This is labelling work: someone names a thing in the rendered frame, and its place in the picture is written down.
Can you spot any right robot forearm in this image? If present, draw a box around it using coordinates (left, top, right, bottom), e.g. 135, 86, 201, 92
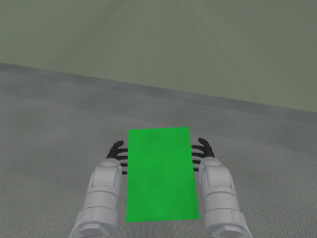
198, 157, 253, 238

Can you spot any left robot forearm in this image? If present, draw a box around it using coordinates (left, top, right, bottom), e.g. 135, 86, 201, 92
68, 158, 123, 238

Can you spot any left robot hand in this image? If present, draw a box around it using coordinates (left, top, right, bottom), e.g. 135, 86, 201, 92
106, 141, 128, 175

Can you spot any carton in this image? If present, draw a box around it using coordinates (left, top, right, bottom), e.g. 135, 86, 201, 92
126, 127, 199, 222

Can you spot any right robot hand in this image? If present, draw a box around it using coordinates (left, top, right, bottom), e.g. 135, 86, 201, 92
191, 138, 215, 172

